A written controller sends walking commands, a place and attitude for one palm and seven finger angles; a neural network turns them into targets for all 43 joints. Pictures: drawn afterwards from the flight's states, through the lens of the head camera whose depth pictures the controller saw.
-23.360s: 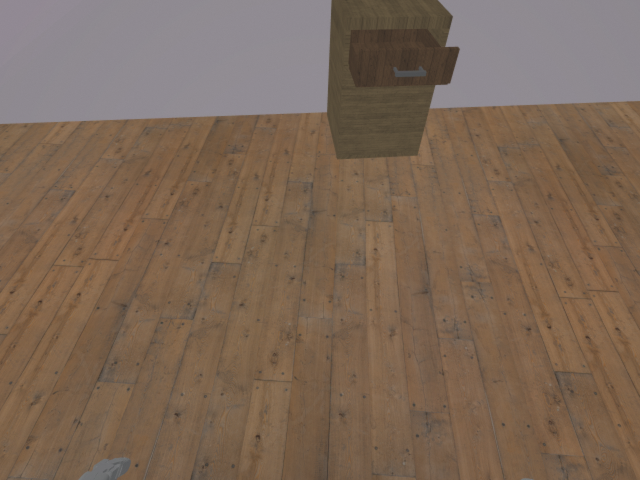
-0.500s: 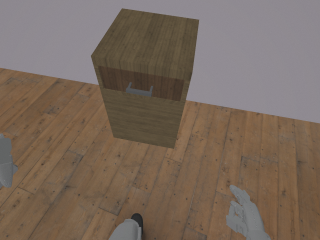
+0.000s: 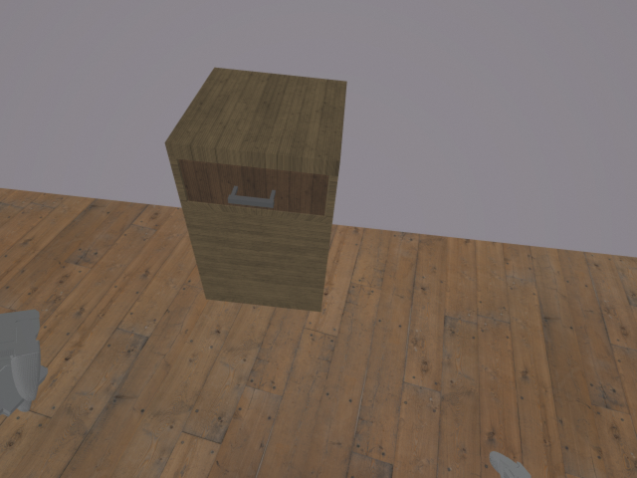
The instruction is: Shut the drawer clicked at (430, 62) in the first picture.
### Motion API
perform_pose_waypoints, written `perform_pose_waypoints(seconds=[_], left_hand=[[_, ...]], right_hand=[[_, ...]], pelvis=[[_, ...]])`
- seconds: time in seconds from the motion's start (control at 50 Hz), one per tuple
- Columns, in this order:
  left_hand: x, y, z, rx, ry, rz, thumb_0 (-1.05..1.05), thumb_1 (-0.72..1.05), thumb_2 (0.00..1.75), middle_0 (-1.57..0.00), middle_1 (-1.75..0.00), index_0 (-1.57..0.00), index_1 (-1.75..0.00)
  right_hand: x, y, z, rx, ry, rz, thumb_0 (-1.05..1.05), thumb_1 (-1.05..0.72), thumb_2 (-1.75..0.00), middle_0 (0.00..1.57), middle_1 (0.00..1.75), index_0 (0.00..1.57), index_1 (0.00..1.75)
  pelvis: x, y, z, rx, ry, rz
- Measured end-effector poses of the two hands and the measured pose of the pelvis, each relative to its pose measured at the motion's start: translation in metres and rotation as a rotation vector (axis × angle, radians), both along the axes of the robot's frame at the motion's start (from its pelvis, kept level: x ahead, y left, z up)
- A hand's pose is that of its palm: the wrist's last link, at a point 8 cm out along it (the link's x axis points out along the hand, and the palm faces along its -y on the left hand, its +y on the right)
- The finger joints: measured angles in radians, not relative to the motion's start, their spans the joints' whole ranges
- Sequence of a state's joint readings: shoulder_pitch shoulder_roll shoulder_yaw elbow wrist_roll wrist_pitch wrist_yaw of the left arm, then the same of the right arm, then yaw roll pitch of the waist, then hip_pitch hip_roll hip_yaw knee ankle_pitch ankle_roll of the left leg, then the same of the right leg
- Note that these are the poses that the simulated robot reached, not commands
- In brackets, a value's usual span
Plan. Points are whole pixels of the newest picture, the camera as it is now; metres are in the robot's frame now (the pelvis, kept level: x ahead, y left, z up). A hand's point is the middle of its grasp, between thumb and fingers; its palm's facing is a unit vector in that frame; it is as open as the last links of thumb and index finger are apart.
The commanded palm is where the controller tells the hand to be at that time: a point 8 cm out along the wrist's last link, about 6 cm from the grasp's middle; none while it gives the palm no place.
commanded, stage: stop stepping back and stand still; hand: left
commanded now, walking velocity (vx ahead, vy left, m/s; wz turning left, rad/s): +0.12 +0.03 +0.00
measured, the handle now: (252, 196) +0.81 +0.22 -0.20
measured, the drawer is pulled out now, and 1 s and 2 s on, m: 0.00 0.00 0.00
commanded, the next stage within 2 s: let the arm hang, fingers relaxed in 0.52 s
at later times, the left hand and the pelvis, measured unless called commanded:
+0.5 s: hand (20, 379) +0.16 +0.27 +0.15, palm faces +0.40 -0.81 -0.43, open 3.3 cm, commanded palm +0.11 +0.30 +0.18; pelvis -0.02 +0.02 +0.00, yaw +0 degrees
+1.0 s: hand out of the picture +0.04 +0.23 -0.17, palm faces +0.07 -0.97 -0.21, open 3.5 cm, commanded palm none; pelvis -0.03 +0.03 +0.00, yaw +2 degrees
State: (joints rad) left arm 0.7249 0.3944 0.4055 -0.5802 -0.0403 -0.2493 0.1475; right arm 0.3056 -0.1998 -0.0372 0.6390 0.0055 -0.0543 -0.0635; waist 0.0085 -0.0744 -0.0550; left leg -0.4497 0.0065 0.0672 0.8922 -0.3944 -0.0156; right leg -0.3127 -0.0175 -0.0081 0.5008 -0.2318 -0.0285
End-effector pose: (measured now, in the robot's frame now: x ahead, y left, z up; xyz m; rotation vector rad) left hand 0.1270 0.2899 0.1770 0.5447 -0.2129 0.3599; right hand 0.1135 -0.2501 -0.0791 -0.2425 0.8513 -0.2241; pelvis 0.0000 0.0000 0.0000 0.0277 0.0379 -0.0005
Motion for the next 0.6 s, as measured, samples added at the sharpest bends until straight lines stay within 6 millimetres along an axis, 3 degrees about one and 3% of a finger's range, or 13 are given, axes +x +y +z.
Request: perform_pose_waypoints(seconds=[0.12,0.22,0.3,0.5,0.6], left_hand=[[0.005,0.018,-0.014,-0.068,-0.053,0.023,0.02,0.89,0.89,-1.41,-1.6,-1.41,-1.6],[0.004,0.011,0.01,0.012,-0.092,-0.067,0.02,0.89,0.89,-1.41,-1.6,-1.41,-1.6],[-0.003,0.004,0.023,0.073,-0.11,-0.103,0.02,0.89,0.89,-1.41,-1.6,-1.4,-1.6],[-0.004,0.019,-0.013,-0.053,0.029,0.032,0.02,0.89,0.89,-1.41,-1.6,-1.41,-1.6],[0.011,0.013,-0.012,-0.06,0.014,0.001,0.02,0.89,0.89,-1.41,-1.6,-1.41,-1.6]], right_hand=[[-0.008,0.019,-0.001,-0.033,-0.037,0.039,0.01,-0.91,-0.9,0.2,0.3,0.2,0.3],[-0.001,0.049,0.009,0.05,-0.139,0.072,0.01,-0.91,-0.9,0.2,0.3,0.2,0.3],[0.005,0.063,0.004,0.114,-0.159,0.102,0.01,-0.91,-0.9,0.21,0.3,0.21,0.3],[0.004,0.044,-0.009,0.069,-0.062,0.071,0.01,-0.91,-0.9,0.21,0.3,0.21,0.3],[0.01,0.035,-0.004,0.028,-0.054,0.065,0.01,-0.91,-0.9,0.21,0.3,0.2,0.3]], pelvis=[[-0.017,0.019,-0.006,-0.023,-0.03,0.032],[-0.023,0.021,-0.002,-0.022,-0.045,0.017],[-0.026,0.018,-0.005,-0.038,-0.048,0.01],[-0.017,0.021,-0.005,-0.044,-0.035,0.005],[-0.012,0.022,-0.003,-0.036,-0.04,0.011]])
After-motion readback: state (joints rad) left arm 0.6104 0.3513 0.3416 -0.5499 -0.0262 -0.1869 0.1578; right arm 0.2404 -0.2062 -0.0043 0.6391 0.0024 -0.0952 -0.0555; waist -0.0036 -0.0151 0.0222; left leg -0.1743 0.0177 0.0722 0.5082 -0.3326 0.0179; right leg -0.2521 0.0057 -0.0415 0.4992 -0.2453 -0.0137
